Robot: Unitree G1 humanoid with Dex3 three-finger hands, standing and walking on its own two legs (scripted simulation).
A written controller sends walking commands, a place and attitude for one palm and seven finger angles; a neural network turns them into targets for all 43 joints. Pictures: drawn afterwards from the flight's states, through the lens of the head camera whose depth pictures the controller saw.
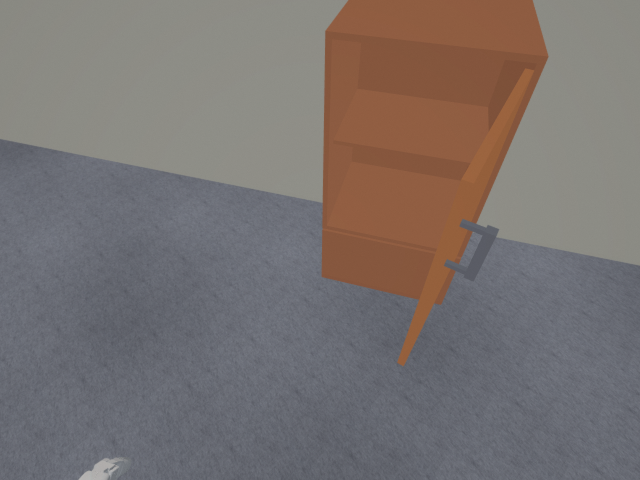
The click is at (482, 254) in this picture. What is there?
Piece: cupboard door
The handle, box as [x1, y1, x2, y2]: [444, 219, 498, 281]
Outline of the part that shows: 462,219 459,226 483,235 467,268 447,259 444,265 463,273 464,277 473,281 498,229 489,225 483,227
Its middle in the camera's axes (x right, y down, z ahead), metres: +0.26 +0.02 +0.68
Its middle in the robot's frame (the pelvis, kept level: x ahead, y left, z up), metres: +0.51 -0.23 -0.04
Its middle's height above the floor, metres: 0.73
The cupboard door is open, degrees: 74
